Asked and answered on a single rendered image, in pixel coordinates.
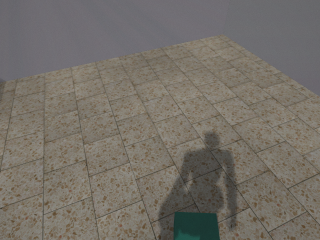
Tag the carton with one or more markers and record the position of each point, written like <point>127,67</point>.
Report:
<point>195,226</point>

